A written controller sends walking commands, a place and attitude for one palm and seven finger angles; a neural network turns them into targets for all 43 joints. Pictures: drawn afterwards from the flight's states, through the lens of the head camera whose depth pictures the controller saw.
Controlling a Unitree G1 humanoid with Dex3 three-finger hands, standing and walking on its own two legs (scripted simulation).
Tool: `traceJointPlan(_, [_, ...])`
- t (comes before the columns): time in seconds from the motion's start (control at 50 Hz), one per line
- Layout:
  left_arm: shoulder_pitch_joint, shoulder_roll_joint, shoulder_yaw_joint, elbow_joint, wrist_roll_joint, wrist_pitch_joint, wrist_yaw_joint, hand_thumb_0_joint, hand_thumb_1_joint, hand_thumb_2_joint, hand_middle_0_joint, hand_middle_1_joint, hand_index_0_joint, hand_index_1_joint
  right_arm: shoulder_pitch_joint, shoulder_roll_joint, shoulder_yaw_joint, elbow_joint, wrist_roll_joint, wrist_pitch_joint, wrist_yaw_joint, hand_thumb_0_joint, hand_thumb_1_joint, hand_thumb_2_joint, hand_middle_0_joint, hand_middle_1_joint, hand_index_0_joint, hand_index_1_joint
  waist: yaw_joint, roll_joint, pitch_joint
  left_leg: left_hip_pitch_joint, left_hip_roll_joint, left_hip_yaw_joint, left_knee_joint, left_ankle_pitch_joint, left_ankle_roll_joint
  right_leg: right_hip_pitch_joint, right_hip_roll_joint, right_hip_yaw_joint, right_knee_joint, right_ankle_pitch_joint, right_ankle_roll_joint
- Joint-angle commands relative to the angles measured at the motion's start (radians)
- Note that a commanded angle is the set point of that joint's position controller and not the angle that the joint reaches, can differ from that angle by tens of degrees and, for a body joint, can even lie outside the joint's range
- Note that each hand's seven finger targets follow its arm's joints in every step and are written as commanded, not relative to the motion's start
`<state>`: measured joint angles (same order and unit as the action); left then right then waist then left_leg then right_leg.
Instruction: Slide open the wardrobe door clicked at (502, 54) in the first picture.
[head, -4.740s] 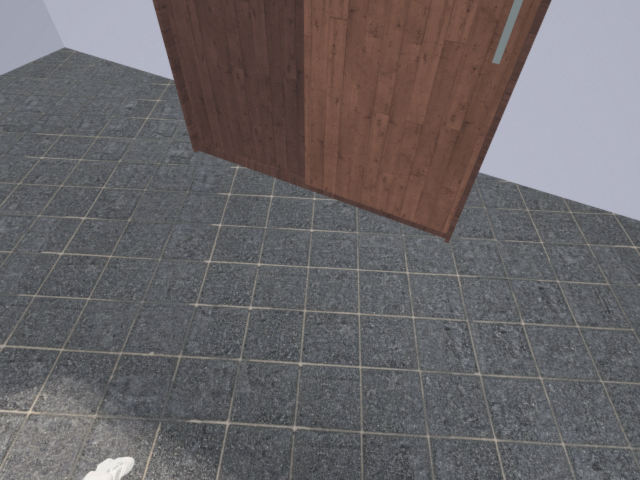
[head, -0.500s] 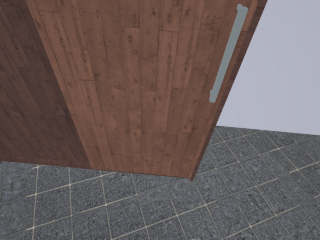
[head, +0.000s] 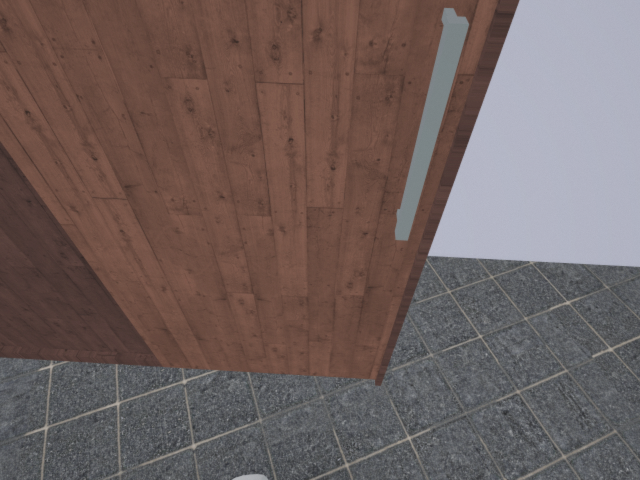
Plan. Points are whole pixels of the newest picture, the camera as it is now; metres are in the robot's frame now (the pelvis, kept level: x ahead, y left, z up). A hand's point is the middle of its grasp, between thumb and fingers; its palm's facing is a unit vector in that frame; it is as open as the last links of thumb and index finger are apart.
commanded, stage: come to a stop and stand still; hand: right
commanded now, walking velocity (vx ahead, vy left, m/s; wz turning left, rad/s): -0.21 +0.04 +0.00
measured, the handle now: (420, 145) +0.50 -0.11 +0.17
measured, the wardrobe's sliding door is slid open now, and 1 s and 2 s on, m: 0.00 0.00 0.00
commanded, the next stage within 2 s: none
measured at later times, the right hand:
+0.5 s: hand out of the picture +0.09 -0.18 -0.17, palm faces +0.03 +0.97 -0.24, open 7.4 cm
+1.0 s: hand out of the picture -0.05 -0.19 -0.17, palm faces +0.10 +0.97 -0.22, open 7.4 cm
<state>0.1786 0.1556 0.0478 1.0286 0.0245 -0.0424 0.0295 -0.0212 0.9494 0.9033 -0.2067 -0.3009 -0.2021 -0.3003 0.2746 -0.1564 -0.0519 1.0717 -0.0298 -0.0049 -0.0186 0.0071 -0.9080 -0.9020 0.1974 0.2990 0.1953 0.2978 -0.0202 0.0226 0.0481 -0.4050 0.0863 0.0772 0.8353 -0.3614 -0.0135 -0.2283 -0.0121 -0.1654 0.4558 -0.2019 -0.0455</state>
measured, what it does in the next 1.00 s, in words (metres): steps on the spot: left foot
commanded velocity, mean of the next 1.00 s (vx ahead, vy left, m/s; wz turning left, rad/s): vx -0.05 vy -0.02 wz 0.00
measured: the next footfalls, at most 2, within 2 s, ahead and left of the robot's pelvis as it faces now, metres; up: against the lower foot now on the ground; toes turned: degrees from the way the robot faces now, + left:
left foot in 0.08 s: +0.11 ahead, +0.11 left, +0.00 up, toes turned -4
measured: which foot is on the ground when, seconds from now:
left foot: up 0.00-0.06, down 0.08-1.00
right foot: down 0.00-1.00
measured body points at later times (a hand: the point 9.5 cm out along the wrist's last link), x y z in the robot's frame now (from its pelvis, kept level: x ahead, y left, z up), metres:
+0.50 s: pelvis +0.02 +0.01 -0.01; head +0.04 +0.02 +0.44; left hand +0.03 +0.23 -0.17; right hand +0.09 -0.23 -0.15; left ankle +0.07 +0.12 -0.74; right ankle +0.03 -0.10 -0.74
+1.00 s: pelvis -0.02 -0.01 +0.00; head -0.03 +0.00 +0.44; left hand +0.03 +0.22 -0.16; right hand -0.05 -0.24 -0.16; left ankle +0.07 +0.11 -0.74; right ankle +0.03 -0.10 -0.74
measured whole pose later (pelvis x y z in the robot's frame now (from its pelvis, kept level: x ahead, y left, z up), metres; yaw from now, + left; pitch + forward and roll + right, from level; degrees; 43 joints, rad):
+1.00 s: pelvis -0.02 -0.01 +0.00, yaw -3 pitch -2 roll +0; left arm 0.30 0.18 0.03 0.97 0.03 0.02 0.00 0.00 0.91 0.90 -0.20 -0.30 -0.20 -0.30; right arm 0.40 -0.15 -0.01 1.02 -0.03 0.02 -0.03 0.01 -0.90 -0.90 0.20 0.30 0.20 0.30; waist -0.01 -0.03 0.00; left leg -0.32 0.03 0.01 0.53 -0.21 0.00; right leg -0.28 0.02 -0.10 0.53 -0.21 -0.05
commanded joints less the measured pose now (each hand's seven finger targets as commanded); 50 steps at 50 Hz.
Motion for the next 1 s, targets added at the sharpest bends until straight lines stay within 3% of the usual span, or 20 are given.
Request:
traceJointPlan(0.0, [0.02, 0.107, 0.004, -0.016, -0.006, 0.007, 0.004, 0.0, 0.9, 0.9, -0.2, -0.3, -0.2, -0.3, 0.15, -0.001, 0.016, 0.002, 0.005, 0.004, -0.006, 0.0, -0.9, -0.9, 0.2, 0.3, 0.2, 0.3, -0.027, -0.083, -0.024, 0.222, -0.011, -0.001, -0.284, 0.177, -0.022, -0.089, -0.234, 0.156, -0.122, 0.148, -0.08])
traceJointPlan(0.02, [0.022, 0.093, 0.001, -0.009, -0.011, 0.012, 0.002, 0.0, 0.9, 0.9, -0.2, -0.3, -0.2, -0.3, 0.149, -0.036, 0.014, 0.001, 0.004, 0.0, -0.009, 0.0, -0.9, -0.9, 0.2, 0.3, 0.2, 0.3, -0.031, -0.043, -0.023, 0.256, -0.002, -0.028, -0.379, 0.247, -0.02, -0.092, -0.192, 0.138, -0.073, 0.105, -0.039])
traceJointPlan(0.04, [0.04, 0.063, -0.003, -0.001, -0.016, 0.016, -0.001, 0.0, 0.9, 0.9, -0.2, -0.3, -0.2, -0.3, 0.129, -0.08, 0.012, -0.011, 0.001, -0.011, -0.013, 0.0, -0.9, -0.9, 0.2, 0.3, 0.2, 0.3, -0.018, 0.026, -0.019, 0.252, 0.049, -0.12, -0.446, 0.365, 0.004, -0.09, -0.134, 0.121, -0.026, 0.056, 0.007])
traceJointPlan(0.06, [0.068, 0.049, -0.008, 0.001, -0.02, 0.02, -0.007, 0.0, 0.9, 0.9, -0.2, -0.3, -0.2, -0.3, 0.086, -0.122, 0.012, -0.022, 0.003, -0.013, -0.014, 0.0, -0.9, -0.9, 0.2, 0.3, 0.2, 0.3, 0.012, 0.048, -0.026, 0.219, 0.125, -0.181, -0.454, 0.437, 0.041, -0.07, -0.09, 0.1, -0.019, -0.041, 0.034])
traceJointPlan(0.1, [0.103, 0.048, -0.004, 0.025, -0.017, 0.043, -0.007, 0.0, 0.9, 0.9, -0.2, -0.3, -0.2, -0.3, 0.009, -0.158, 0.004, -0.043, 0.011, -0.014, -0.014, 0.0, -0.9, -0.9, 0.2, 0.3, 0.2, 0.3, 0.037, 0.166, -0.038, 0.146, 0.165, -0.213, -0.472, 0.48, 0.104, 0.013, -0.058, 0.08, 0.02, -0.062, 0.058])
traceJointPlan(0.24, [0.141, 0.074, 0.008, 0.029, -0.011, 0.063, -0.001, 0.0, 0.9, 0.9, -0.2, -0.3, -0.2, -0.3, -0.04, -0.17, -0.02, -0.08, 0.015, 0.018, -0.028, 0.0, -0.9, -0.9, 0.2, 0.3, 0.2, 0.3, 0.017, 0.043, -0.08, 0.215, 0.151, -0.15, -0.393, 0.573, 0.113, 0.019, -0.084, 0.094, 0.073, 0.134, 0.06])
traceJointPlan(0.32, [0.146, 0.08, 0.014, 0.012, -0.008, 0.07, 0.001, 0.0, 0.9, 0.9, -0.2, -0.3, -0.2, -0.3, -0.079, -0.152, -0.024, -0.105, 0.015, 0.033, -0.026, 0.0, -0.9, -0.9, 0.2, 0.3, 0.2, 0.3, 0.024, -0.002, -0.069, 0.137, 0.114, -0.121, -0.38, 0.381, 0.095, 0.029, -0.108, 0.123, 0.046, 0.127, 0.044])
traceJointPlan(0.4, [0.096, 0.119, 0.017, -0.009, -0.005, 0.054, 0.001, 0.0, 0.9, 0.9, -0.2, -0.3, -0.2, -0.3, -0.073, -0.093, -0.013, -0.114, 0.012, 0.037, -0.019, 0.0, -0.9, -0.9, 0.2, 0.3, 0.2, 0.3, 0.0, -0.139, -0.044, 0.178, -0.01, -0.021, -0.277, 0.158, 0.023, -0.054, -0.205, 0.209, -0.13, 0.108, -0.02])
traceJointPlan(0.42, [0.004, 0.158, 0.025, -0.091, -0.028, 0.03, 0.0, 0.0, 0.9, 0.9, -0.2, -0.3, -0.2, -0.3, 0.067, -0.123, 0.011, -0.069, 0.027, 0.02, -0.056, 0.0, -0.9, -0.9, 0.2, 0.3, 0.2, 0.3, -0.037, -0.108, -0.128, 0.194, 0.079, -0.125, -0.323, 0.418, 0.056, -0.008, -0.204, 0.121, 0.133, 0.239, 0.023])
traceJointPlan(0.44, [0.066, 0.116, 0.009, -0.119, -0.019, 0.027, -0.003, 0.0, 0.9, 0.9, -0.2, -0.3, -0.2, -0.3, 0.046, -0.182, 0.001, -0.089, 0.011, -0.005, -0.05, 0.0, -0.9, -0.9, 0.2, 0.3, 0.2, 0.3, 0.001, -0.004, -0.194, 0.299, 0.158, -0.18, -0.338, 0.809, 0.091, -0.044, -0.086, 0.078, 0.225, 0.162, 0.054])
traceJointPlan(0.46, [0.192, 0.052, 0.007, -0.101, -0.02, 0.034, -0.008, 0.0, 0.9, 0.9, -0.2, -0.3, -0.2, -0.3, -0.003, -0.197, -0.004, -0.118, 0.011, -0.019, -0.043, 0.0, -0.9, -0.9, 0.2, 0.3, 0.2, 0.3, 0.055, 0.126, -0.282, 0.364, 0.248, -0.237, -0.325, 0.801, 0.157, -0.064, -0.037, 0.093, 0.186, -0.142, 0.064])
traceJointPlan(0.48, [0.185, 0.05, 0.006, -0.099, -0.019, 0.043, -0.008, 0.0, 0.9, 0.9, -0.2, -0.3, -0.2, -0.3, -0.029, -0.179, -0.001, -0.137, 0.009, -0.018, -0.04, 0.0, -0.9, -0.9, 0.2, 0.3, 0.2, 0.3, 0.046, 0.147, -0.251, 0.308, 0.23, -0.216, -0.339, 0.65, 0.167, -0.037, -0.025, 0.099, 0.137, -0.185, 0.061])
traceJointPlan(0.52, [0.178, 0.062, 0.006, -0.097, -0.014, 0.047, -0.013, 0.0, 0.9, 0.9, -0.2, -0.3, -0.2, -0.3, -0.077, -0.17, 0.006, -0.155, 0.012, -0.002, -0.035, 0.0, -0.9, -0.9, 0.2, 0.3, 0.2, 0.3, 0.063, 0.027, -0.087, 0.08, 0.14, -0.165, -0.388, 0.172, 0.11, 0.032, -0.036, 0.114, 0.036, -0.097, 0.047])
traceJointPlan(0.54, [0.178, 0.071, 0.007, -0.105, -0.006, 0.044, -0.017, 0.0, 0.9, 0.9, -0.2, -0.3, -0.2, -0.3, -0.084, -0.153, 0.009, -0.16, 0.01, 0.008, -0.031, 0.0, -0.9, -0.9, 0.2, 0.3, 0.2, 0.3, 0.059, -0.074, -0.016, 0.013, 0.077, -0.122, -0.376, 0.014, 0.08, 0.014, -0.077, 0.157, -0.012, -0.066, 0.027])
traceJointPlan(0.56, [0.15, 0.098, 0.007, -0.12, -0.003, 0.045, -0.018, 0.0, 0.9, 0.9, -0.2, -0.3, -0.2, -0.3, -0.073, -0.137, 0.012, -0.163, 0.009, 0.018, -0.028, 0.0, -0.9, -0.9, 0.2, 0.3, 0.2, 0.3, 0.048, -0.124, 0.072, 0.009, 0.019, -0.076, -0.355, -0.053, 0.048, -0.098, -0.123, 0.224, -0.093, -0.166, 0.007])
traceJointPlan(0.58, [0.12, 0.124, 0.01, -0.14, -0.001, 0.047, -0.019, 0.0, 0.9, 0.9, -0.2, -0.3, -0.2, -0.3, -0.035, -0.12, 0.014, -0.157, 0.007, 0.025, -0.026, 0.0, -0.9, -0.9, 0.2, 0.3, 0.2, 0.3, 0.03, -0.12, 0.109, 0.055, -0.017, -0.04, -0.319, -0.036, 0.034, -0.201, -0.151, 0.268, -0.169, -0.32, -0.009])
traceJointPlan(0.62, [0.082, 0.156, 0.015, -0.163, 0.001, 0.049, -0.02, 0.0, 0.9, 0.9, -0.2, -0.3, -0.2, -0.3, 0.044, -0.089, 0.018, -0.143, 0.0, 0.027, -0.021, 0.0, -0.9, -0.9, 0.2, 0.3, 0.2, 0.3, 0.003, -0.073, 0.104, 0.151, -0.039, -0.022, -0.269, 0.019, 0.029, -0.302, -0.158, 0.276, -0.213, -0.433, -0.021])
traceJointPlan(0.66, [0.083, 0.147, 0.01, -0.166, 0.0, 0.043, -0.02, 0.0, 0.9, 0.9, -0.2, -0.3, -0.2, -0.3, 0.074, -0.091, 0.02, -0.143, 0.0, 0.017, -0.019, 0.0, -0.9, -0.9, 0.2, 0.3, 0.2, 0.3, 0.0, -0.072, 0.049, 0.163, -0.028, -0.043, -0.305, 0.048, 0.035, -0.242, -0.133, 0.251, -0.185, -0.377, -0.014])
traceJointPlan(0.9, [0.167, 0.124, -0.003, -0.114, -0.002, 0.044, -0.02, 0.0, 0.9, 0.9, -0.2, -0.3, -0.2, -0.3, 0.094, -0.111, 0.021, -0.135, 0.004, -0.006, -0.014, 0.0, -0.9, -0.9, 0.2, 0.3, 0.2, 0.3, 0.049, 0.037, 0.038, -0.026, 0.012, -0.205, -0.487, -0.167, 0.056, -0.076, -0.06, 0.212, -0.077, -0.286, 0.003])
traceJointPlan(0.98, [0.174, 0.121, -0.008, -0.086, -0.004, 0.033, -0.016, 0.0, 0.9, 0.9, -0.2, -0.3, -0.2, -0.3, 0.112, -0.098, 0.023, -0.112, 0.007, -0.011, -0.013, 0.0, -0.9, -0.9, 0.2, 0.3, 0.2, 0.3, 0.043, -0.009, 0.009, 0.018, -0.001, -0.194, -0.464, -0.106, 0.053, -0.078, -0.077, 0.233, -0.112, -0.278, 0.003])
